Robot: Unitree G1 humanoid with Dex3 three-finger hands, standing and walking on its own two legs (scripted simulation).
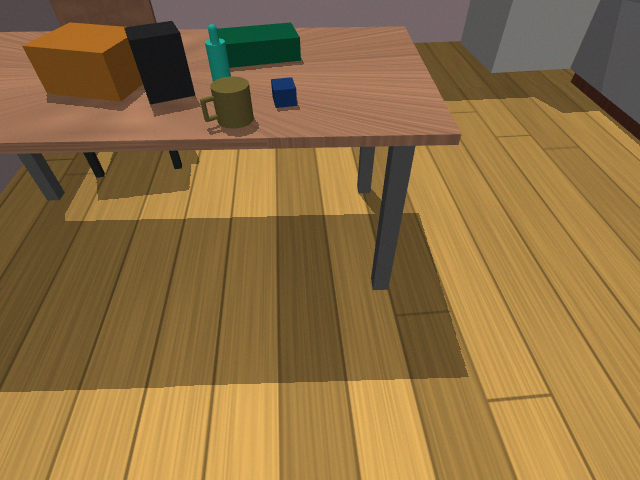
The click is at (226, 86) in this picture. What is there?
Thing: mug
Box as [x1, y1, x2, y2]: [200, 76, 253, 128]
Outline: 248,82 241,77 234,76 223,77 213,81 210,85 212,95 200,99 204,119 208,121 216,118 220,125 230,128 241,127 250,123 253,119
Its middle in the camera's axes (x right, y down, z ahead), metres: -0.25 -0.35 +1.00
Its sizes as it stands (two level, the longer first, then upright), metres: 0.129 0.095 0.095
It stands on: a support 0.73 m high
